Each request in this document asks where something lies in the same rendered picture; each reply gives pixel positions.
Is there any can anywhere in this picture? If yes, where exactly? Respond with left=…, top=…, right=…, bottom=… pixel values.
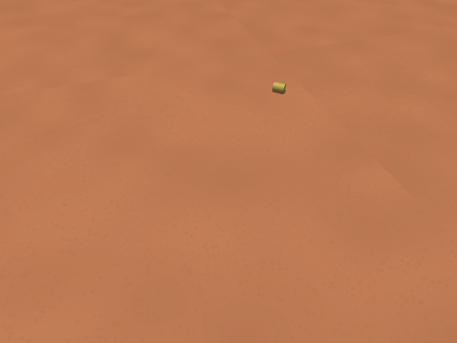
left=272, top=82, right=286, bottom=93

